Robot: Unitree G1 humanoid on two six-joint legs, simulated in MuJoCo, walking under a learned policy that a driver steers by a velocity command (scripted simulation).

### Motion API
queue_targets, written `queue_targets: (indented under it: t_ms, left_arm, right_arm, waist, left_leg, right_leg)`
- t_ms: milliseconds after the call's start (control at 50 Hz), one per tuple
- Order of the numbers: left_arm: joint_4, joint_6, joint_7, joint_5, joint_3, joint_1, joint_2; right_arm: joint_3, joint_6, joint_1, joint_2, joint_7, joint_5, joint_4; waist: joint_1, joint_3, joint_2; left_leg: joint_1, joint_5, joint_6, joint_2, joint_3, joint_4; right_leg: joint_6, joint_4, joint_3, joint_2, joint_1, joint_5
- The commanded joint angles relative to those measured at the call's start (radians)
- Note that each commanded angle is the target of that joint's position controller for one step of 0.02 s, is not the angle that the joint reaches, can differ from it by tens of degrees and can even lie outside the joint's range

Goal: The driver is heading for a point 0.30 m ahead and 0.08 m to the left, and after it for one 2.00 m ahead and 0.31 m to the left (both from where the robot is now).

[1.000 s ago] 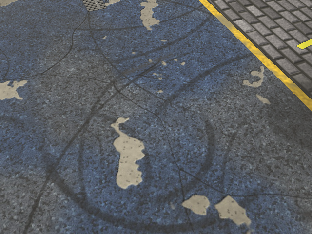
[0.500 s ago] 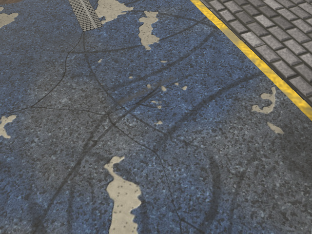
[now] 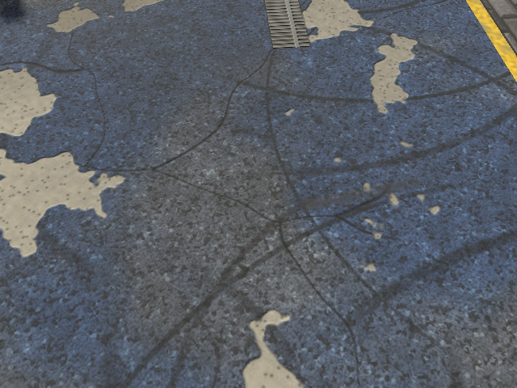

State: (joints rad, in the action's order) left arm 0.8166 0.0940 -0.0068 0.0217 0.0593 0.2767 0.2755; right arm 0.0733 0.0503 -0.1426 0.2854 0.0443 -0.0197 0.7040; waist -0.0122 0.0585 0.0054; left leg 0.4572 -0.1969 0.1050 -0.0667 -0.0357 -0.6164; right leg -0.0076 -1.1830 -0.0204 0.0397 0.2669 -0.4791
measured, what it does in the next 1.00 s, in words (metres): walks ahead, turning left: right foot, then left foot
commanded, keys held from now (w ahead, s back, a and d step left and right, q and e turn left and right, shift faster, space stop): w+q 0.62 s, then w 0.36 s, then w+e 0.02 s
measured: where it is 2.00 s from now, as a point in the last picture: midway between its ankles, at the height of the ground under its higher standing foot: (183, 191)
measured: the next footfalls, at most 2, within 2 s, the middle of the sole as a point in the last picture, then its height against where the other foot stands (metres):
right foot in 0.40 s outside the picture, level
left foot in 0.90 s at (174, 336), level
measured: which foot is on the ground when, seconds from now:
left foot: down 0.00-0.40, up 0.42-0.88, down 0.90-1.00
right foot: up 0.00-0.38, down 0.40-0.90, up 0.92-1.00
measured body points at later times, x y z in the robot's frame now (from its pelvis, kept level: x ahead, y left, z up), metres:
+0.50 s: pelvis +0.29 -0.03 +0.01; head +0.31 -0.02 +0.46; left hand +0.39 +0.27 -0.07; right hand +0.44 -0.28 -0.11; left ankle +0.13 +0.06 -0.63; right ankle +0.38 -0.11 -0.72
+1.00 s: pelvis +0.51 +0.12 +0.01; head +0.54 +0.15 +0.46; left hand +0.40 +0.38 -0.13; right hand +0.80 -0.01 -0.07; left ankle +0.53 +0.23 -0.72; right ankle +0.44 -0.09 -0.63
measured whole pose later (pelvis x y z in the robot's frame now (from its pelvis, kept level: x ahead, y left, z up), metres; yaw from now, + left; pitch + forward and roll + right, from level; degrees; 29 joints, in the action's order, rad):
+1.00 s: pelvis +0.51 +0.12 +0.01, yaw +28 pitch +2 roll -1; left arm 0.89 0.08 0.01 0.03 0.05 0.32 0.30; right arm 0.04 0.05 -0.13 0.27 0.03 -0.01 0.63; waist -0.04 0.04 0.00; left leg 0.42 -0.19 0.06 -0.02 -0.03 -0.57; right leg 0.01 -1.10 -0.01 0.06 0.28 -0.47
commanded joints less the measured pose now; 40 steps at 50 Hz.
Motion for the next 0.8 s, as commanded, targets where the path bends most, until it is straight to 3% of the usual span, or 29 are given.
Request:
queue_targets:
  t_ms: [20,40,100,160,220,280,320,360,380,400,420,440,460,480,500,520,580,680,740,800]
  left_arm:
    - [-0.129,0.061,-0.002,-0.016,0.024,-0.090,0.128]
    - [-0.128,0.048,-0.002,-0.026,0.031,-0.066,0.137]
    - [-0.136,0.015,-0.004,-0.038,0.027,-0.059,0.104]
    - [-0.171,0.008,-0.006,-0.042,0.013,-0.172,0.073]
    - [-0.194,0.016,0.007,-0.031,0.002,-0.281,0.054]
    - [-0.218,0.028,0.023,-0.017,0.008,-0.344,0.079]
    - [-0.221,0.038,0.031,-0.015,0.019,-0.340,0.106]
    - [-0.206,0.048,0.030,-0.013,0.032,-0.266,0.127]
    - [-0.184,0.053,0.024,-0.019,0.046,-0.173,0.149]
    - [-0.171,0.056,0.016,-0.038,0.061,-0.033,0.195]
    - [-0.143,0.045,0.013,-0.055,0.082,0.091,0.279]
    - [-0.135,0.037,0.020,-0.026,0.070,0.099,0.215]
    - [-0.150,0.030,0.016,-0.020,0.049,0.048,0.138]
    - [-0.156,0.019,0.013,-0.026,0.039,-0.002,0.114]
    - [-0.148,0.014,0.013,-0.030,0.030,-0.038,0.094]
    - [-0.142,0.015,0.012,-0.035,0.023,-0.058,0.079]
    - [-0.115,0.026,0.013,-0.027,0.030,-0.062,0.093]
    - [-0.064,0.025,0.014,-0.026,0.041,-0.029,0.140]
    - [-0.036,0.013,0.014,-0.012,0.042,0.001,0.162]
    - [0.001,-0.002,0.016,0.005,0.047,0.057,0.191]
  right_arm:
    - [0.036,0.016,-0.118,0.119,-0.011,0.000,-0.041]
    - [0.027,0.017,-0.085,0.100,-0.015,0.012,-0.061]
    - [0.033,0.023,-0.087,0.122,-0.028,0.009,-0.064]
    - [0.041,0.018,-0.132,0.151,-0.048,0.002,-0.049]
    - [0.041,0.007,-0.175,0.153,-0.056,-0.004,-0.036]
    - [0.041,-0.002,-0.220,0.155,-0.059,-0.010,-0.020]
    - [0.041,-0.007,-0.226,0.149,-0.064,-0.010,-0.018]
    - [0.042,-0.012,-0.199,0.147,-0.066,-0.007,-0.026]
    - [0.034,-0.012,-0.181,0.124,-0.064,-0.004,-0.036]
    - [0.014,-0.007,-0.167,0.071,-0.059,0.007,-0.058]
    - [-0.007,0.002,-0.302,0.005,-0.060,-0.011,-0.080]
    - [-0.001,0.005,-0.328,0.080,-0.061,-0.022,-0.072]
    - [0.019,0.000,-0.238,0.155,-0.060,-0.022,-0.069]
    - [0.022,-0.007,-0.167,0.158,-0.060,-0.009,-0.083]
    - [0.024,-0.008,-0.128,0.144,-0.057,0.002,-0.097]
    - [0.027,-0.013,-0.125,0.128,-0.051,0.000,-0.101]
    - [0.017,-0.029,-0.131,0.071,-0.043,-0.009,-0.110]
    - [0.000,-0.021,-0.039,0.039,-0.034,0.000,-0.131]
    - [-0.013,-0.004,0.066,0.020,-0.016,0.002,-0.151]
    - [-0.016,0.003,0.145,0.026,-0.001,-0.004,-0.182]
  waist:
    - [0.047,-0.147,-0.009]
    - [0.012,-0.134,0.013]
    - [-0.013,-0.107,0.019]
    - [0.021,-0.074,0.040]
    - [0.069,-0.071,0.077]
    - [0.092,-0.067,0.091]
    - [0.080,-0.069,0.103]
    - [0.033,-0.082,0.136]
    - [-0.018,-0.130,0.130]
    - [-0.084,-0.258,0.063]
    - [-0.051,-0.408,-0.222]
    - [-0.052,-0.395,-0.291]
    - [-0.075,-0.246,-0.168]
    - [-0.066,-0.158,-0.096]
    - [-0.046,-0.090,-0.076]
    - [-0.022,-0.064,-0.098]
    - [-0.001,-0.045,-0.117]
    - [-0.019,-0.042,-0.066]
    - [-0.054,-0.013,-0.059]
    - [-0.072,0.015,-0.068]
  left_leg:
    - [-0.478,0.155,0.209,0.283,0.482,0.325]
    - [-0.390,0.227,0.203,0.259,0.436,0.347]
    - [-0.262,0.347,0.206,0.222,0.356,0.385]
    - [-0.210,0.349,0.167,0.170,0.289,0.382]
    - [-0.200,0.239,0.121,0.136,0.279,0.356]
    - [-0.257,0.164,0.110,0.169,0.358,0.309]
    - [-0.320,0.138,0.098,0.194,0.426,0.255]
    - [-0.339,0.181,0.078,0.198,0.466,0.189]
    - [-0.316,0.240,0.050,0.154,0.444,0.099]
    - [-0.212,0.174,0.014,0.101,0.377,-0.138]
    - [0.140,-0.227,-0.064,-0.048,0.236,-0.484]
    - [0.311,-0.392,-0.078,0.009,0.231,-0.655]
    - [0.359,-0.302,-0.087,0.058,0.230,-0.714]
    - [0.338,-0.225,-0.092,0.094,0.188,-0.706]
    - [0.315,-0.175,-0.095,0.120,0.179,-0.660]
    - [0.273,-0.142,-0.093,0.149,0.175,-0.623]
    - [0.239,-0.097,-0.101,0.173,0.141,-0.556]
    - [0.256,0.092,-0.111,0.173,0.133,-0.315]
    - [0.195,0.191,-0.098,0.151,0.073,-0.124]
    - [0.176,0.149,-0.077,0.136,0.040,-0.021]
  right_leg:
    - [0.022,-0.047,0.107,0.059,0.472,0.117]
    - [0.014,-0.007,0.115,0.078,0.401,0.149]
    - [-0.030,0.112,0.086,0.074,0.352,0.203]
    - [-0.059,0.324,0.067,0.042,0.354,0.381]
    - [-0.059,0.545,0.059,-0.012,0.283,0.542]
    - [-0.046,0.642,0.079,-0.038,0.255,0.548]
    - [-0.025,0.690,0.099,-0.045,0.235,0.487]
    - [0.009,0.725,0.090,-0.048,0.140,0.420]
    - [0.039,0.762,0.081,-0.040,-0.004,0.435]
    - [0.103,0.732,0.197,0.097,-0.255,0.411]
    - [0.267,0.773,0.611,0.334,-0.629,0.258]
    - [0.295,0.855,0.834,0.402,-0.639,0.019]
    - [0.247,0.880,0.690,0.357,-0.512,-0.035]
    - [0.208,0.890,0.540,0.310,-0.381,0.063]
    - [0.195,0.917,0.436,0.266,-0.267,0.172]
    - [0.180,0.942,0.353,0.231,-0.197,0.243]
    - [0.194,1.005,0.210,0.209,-0.125,0.362]
    - [0.205,1.030,0.065,0.207,-0.170,0.521]
    - [0.188,1.032,-0.007,0.190,-0.178,0.527]
    - [0.183,1.017,-0.005,0.227,-0.248,0.543]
